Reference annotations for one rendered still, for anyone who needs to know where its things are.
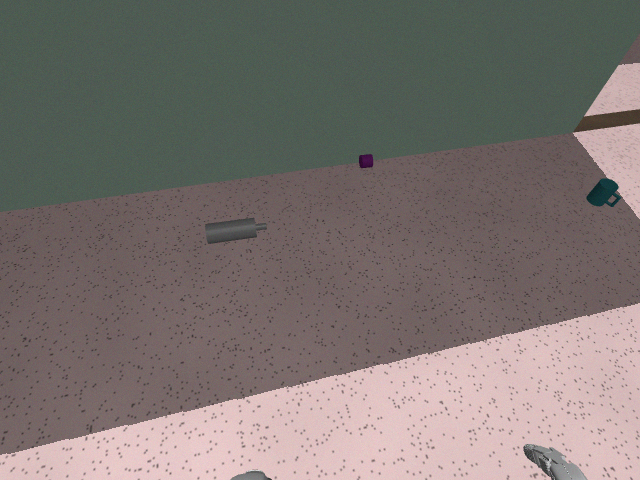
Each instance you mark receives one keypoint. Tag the right robot hand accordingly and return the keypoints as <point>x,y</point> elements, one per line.
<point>553,463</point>

